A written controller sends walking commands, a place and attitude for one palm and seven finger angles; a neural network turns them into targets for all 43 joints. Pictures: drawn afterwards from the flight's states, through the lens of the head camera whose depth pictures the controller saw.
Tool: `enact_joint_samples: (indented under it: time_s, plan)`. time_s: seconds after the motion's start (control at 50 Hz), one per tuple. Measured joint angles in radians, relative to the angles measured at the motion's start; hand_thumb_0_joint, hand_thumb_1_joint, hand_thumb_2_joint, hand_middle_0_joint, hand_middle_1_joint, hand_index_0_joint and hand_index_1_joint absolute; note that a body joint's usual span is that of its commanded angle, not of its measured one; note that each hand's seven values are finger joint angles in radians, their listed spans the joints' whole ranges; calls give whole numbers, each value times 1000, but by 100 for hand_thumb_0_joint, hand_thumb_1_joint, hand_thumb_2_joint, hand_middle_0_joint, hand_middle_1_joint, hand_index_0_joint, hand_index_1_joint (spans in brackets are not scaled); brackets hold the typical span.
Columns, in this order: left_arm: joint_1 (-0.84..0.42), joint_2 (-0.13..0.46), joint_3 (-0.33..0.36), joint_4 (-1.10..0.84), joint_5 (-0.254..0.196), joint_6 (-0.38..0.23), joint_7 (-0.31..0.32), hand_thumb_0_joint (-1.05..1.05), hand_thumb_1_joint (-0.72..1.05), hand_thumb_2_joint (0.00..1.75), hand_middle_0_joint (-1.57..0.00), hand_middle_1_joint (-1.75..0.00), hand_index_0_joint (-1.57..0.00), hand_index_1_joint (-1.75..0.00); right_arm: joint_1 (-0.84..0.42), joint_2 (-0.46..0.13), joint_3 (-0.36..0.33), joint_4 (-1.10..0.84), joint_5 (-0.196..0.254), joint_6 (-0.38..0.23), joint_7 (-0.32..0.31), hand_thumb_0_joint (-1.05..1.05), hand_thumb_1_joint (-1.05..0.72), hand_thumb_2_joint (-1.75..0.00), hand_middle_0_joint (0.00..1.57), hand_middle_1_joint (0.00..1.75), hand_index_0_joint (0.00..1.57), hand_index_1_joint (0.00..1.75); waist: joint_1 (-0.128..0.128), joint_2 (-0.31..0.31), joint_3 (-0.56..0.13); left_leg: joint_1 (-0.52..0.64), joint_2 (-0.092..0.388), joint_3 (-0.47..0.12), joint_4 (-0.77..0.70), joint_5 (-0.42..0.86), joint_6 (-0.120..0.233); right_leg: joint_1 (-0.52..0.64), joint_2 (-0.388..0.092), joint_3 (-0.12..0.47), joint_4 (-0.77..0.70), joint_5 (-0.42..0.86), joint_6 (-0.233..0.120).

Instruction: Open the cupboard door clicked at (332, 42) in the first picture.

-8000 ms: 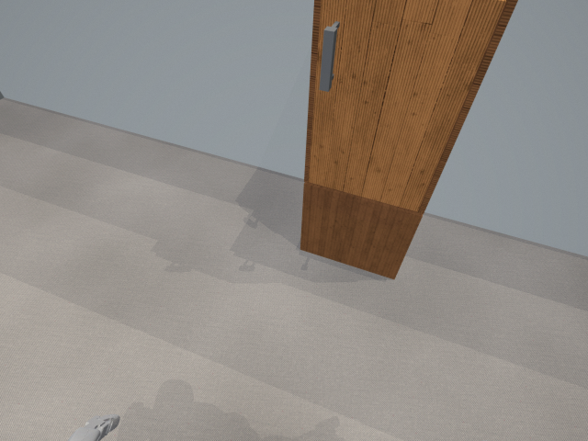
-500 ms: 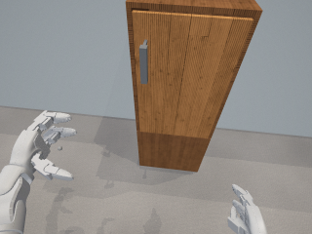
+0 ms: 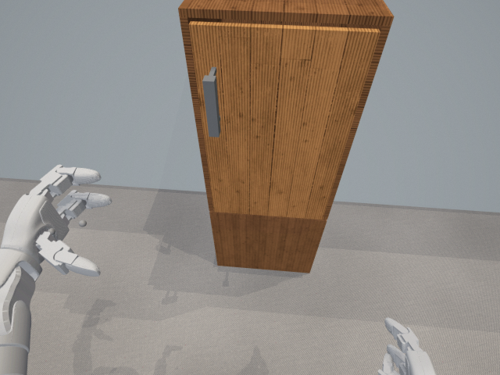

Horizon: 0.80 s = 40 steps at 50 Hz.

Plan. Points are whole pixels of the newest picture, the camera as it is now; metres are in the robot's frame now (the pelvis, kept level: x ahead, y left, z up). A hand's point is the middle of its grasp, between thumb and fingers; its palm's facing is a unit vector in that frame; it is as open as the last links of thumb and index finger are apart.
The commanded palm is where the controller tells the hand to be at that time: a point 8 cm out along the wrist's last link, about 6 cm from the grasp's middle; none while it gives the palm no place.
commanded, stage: raise the hand with hooked fingers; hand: left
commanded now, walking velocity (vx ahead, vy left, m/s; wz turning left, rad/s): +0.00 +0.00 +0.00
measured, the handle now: (214, 102) +0.64 +0.13 +0.11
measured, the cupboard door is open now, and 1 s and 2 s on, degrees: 0 0 0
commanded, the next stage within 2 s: move the hooked fingers beside the handle in 0.24 s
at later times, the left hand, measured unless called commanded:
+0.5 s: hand (95, 209) +0.31 +0.26 +0.12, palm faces +0.04 -1.00 -0.01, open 14.0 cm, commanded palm +0.29 +0.30 +0.13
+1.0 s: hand (131, 166) +0.41 +0.23 +0.12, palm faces -0.01 -1.00 +0.00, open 14.0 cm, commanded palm +0.38 +0.28 +0.12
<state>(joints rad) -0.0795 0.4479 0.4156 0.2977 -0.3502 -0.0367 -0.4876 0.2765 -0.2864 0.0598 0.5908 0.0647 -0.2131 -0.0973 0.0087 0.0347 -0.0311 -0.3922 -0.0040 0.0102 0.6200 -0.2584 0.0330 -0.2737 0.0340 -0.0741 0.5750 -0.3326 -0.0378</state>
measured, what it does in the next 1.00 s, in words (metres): stands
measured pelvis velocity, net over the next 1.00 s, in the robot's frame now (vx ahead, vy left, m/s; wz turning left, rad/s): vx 0.01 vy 0.00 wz -0.02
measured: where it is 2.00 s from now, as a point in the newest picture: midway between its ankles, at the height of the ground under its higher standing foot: outside the picture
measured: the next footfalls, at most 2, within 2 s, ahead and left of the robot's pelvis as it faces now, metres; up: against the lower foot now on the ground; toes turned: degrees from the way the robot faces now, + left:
none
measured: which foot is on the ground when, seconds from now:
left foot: down 0.00-1.00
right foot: down 0.00-1.00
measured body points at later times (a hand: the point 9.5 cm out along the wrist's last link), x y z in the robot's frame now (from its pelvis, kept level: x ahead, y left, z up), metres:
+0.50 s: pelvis +0.00 -0.02 +0.00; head +0.01 -0.03 +0.45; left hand +0.30 +0.31 +0.13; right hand +0.17 -0.26 -0.08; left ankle +0.04 +0.10 -0.73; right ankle -0.02 -0.10 -0.73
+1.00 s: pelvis +0.01 +0.00 -0.01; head +0.04 +0.00 +0.44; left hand +0.40 +0.29 +0.13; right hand +0.12 -0.26 -0.10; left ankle +0.04 +0.10 -0.73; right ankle -0.02 -0.10 -0.73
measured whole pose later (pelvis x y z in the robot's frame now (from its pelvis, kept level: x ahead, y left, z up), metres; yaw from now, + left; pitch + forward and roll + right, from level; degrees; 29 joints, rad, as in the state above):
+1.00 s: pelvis +0.01 +0.00 -0.01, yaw -1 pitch +6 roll -1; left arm -0.47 0.45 0.36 0.65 -0.26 -0.11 -0.37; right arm 0.32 -0.27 0.05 0.62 0.06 -0.12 -0.08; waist -0.04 0.02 -0.05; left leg -0.47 0.00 0.03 0.67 -0.30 0.04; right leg -0.36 0.04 -0.05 0.63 -0.36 -0.03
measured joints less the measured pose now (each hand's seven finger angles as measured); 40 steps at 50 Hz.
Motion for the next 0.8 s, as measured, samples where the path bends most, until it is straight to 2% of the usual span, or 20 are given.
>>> enact_joint_samples:
  time_s: [0.1, 0.28, 0.38, 0.46, 0.68, 0.8]
  plan:
    - [-3, -10, 17, -13, 4, -33, 20, -1, -50, 30, -30, -120, -30, -120, -4, 7, -1, 6, -2, -7, -3, 1, -90, -89, 20, 30, 20, 30, 3, -7, 3, 9, 8, -6, 3, -4, -11, 10, 9, -5, 2, -5, -10]
    - [-29, 9, 6, 47, -13, 7, -12, -1, -50, 30, -30, -120, -30, -120, -24, 6, 2, 3, 8, -4, -7, 1, -90, -89, 20, 30, 20, 30, 10, 14, -12, -1, 15, -8, 11, -9, -22, -4, 16, -6, 16, -13, -18]
    - [-28, -8, 5, 46, -12, -7, -4, -1, -50, 30, -30, -120, -30, -120, -29, 7, 2, 1, 7, -1, -4, 1, -90, -89, 20, 30, 20, 30, 13, 11, -13, -8, 18, -6, 18, -14, -25, -14, 18, -3, 28, -20, -20]
    - [-86, -3, 10, 103, 0, -22, 6, -1, -50, 30, -30, -120, -30, -120, -32, 8, 5, 11, 8, 6, -9, 1, -90, -89, 20, 30, 20, 30, 12, 2, -8, -20, 19, -12, 31, -17, -27, -23, 19, -9, 38, -24, -22]
    - [-264, 7, -50, 235, 35, -35, 26, -1, -50, 30, -30, -120, -30, -120, -11, 5, 1, 29, 10, 26, -10, 1, -90, -89, 20, 30, 20, 30, -17, 0, -8, -52, 11, -5, 37, -19, -15, -56, 11, -3, 44, -24, -14]
    - [-312, 0, -50, 289, 62, -31, 73, -1, -50, 30, -30, -120, -30, -120, 14, 9, -1, 18, 5, 53, 6, 1, -90, -89, 20, 30, 20, 30, -37, -6, -14, -64, 8, 13, 35, -24, -7, -76, 6, 15, 49, -26, -6]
